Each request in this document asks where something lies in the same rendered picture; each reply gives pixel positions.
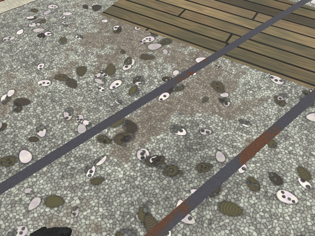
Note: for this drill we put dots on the left robot hand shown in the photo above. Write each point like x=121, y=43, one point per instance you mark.
x=53, y=231

